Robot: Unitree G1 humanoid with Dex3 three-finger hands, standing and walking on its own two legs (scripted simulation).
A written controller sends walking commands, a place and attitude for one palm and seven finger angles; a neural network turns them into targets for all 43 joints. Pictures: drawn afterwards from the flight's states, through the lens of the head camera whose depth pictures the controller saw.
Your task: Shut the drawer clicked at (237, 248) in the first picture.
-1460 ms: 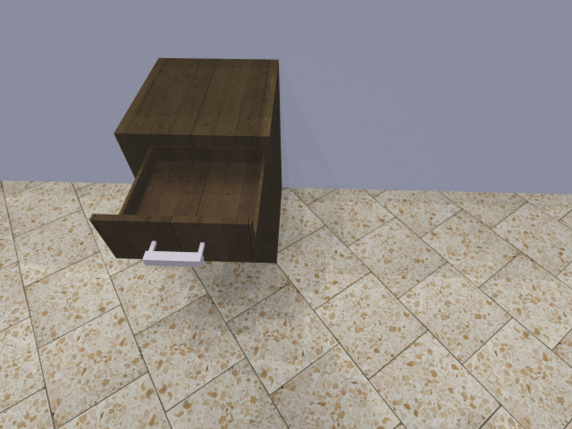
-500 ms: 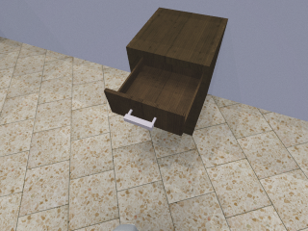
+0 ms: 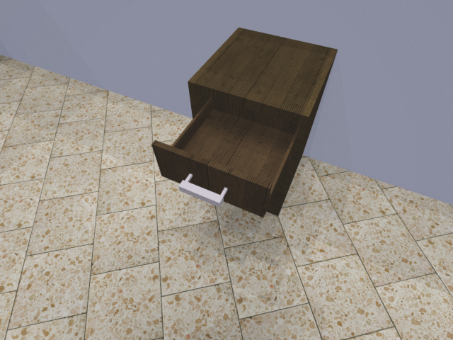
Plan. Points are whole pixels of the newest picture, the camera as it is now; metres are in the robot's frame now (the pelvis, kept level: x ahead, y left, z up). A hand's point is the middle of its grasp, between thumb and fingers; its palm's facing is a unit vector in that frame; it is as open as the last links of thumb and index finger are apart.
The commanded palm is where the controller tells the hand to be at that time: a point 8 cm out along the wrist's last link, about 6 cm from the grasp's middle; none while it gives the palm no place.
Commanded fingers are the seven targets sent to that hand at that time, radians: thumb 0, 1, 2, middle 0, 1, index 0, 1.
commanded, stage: stand and wait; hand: left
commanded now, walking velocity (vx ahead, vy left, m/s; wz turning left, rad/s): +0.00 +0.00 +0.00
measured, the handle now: (204, 188) +0.55 +0.10 -0.24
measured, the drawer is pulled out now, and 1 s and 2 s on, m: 0.28 0.28 0.28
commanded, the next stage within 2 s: look at it before walking up in 0.22 s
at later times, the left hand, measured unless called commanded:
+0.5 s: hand out of the picture +0.01 +0.17 -0.17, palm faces +0.06 -0.98 -0.21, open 7.3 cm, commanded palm none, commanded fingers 0.00 0.90 0.90 -0.20 -0.30 -0.20 -0.30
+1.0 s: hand out of the picture +0.00 +0.16 -0.17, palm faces +0.05 -0.98 -0.18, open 7.3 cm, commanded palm none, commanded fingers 0.00 0.90 0.90 -0.20 -0.30 -0.20 -0.30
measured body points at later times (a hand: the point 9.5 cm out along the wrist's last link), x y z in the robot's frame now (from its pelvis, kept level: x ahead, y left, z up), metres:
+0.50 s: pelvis +0.00 -0.01 +0.01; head +0.03 -0.02 +0.45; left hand +0.01 +0.22 -0.15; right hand -0.01 -0.22 -0.16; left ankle -0.02 +0.16 -0.73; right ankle -0.06 -0.09 -0.73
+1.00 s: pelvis +0.00 -0.01 +0.01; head +0.03 -0.01 +0.45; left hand +0.00 +0.21 -0.16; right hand -0.02 -0.23 -0.16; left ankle -0.02 +0.16 -0.73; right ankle -0.06 -0.09 -0.73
